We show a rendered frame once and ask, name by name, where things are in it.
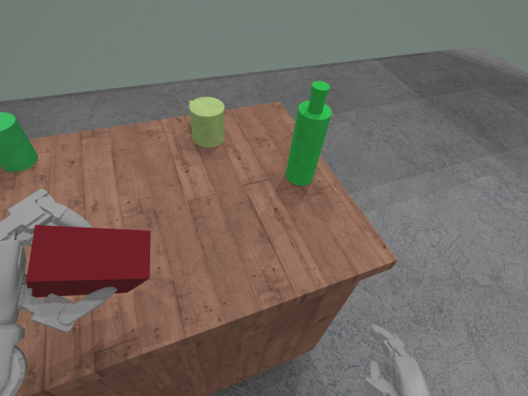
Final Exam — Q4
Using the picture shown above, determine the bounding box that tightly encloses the table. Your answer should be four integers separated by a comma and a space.
0, 101, 398, 396

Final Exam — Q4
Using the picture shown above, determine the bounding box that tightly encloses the robot right hand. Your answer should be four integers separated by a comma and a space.
365, 324, 430, 396

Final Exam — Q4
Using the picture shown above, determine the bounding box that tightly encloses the robot left forearm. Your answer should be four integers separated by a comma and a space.
0, 324, 27, 396

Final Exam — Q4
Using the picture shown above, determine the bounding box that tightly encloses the sponge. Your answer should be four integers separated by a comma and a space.
26, 225, 151, 297

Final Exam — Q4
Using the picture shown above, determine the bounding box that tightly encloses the robot left hand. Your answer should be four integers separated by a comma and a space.
0, 189, 117, 332

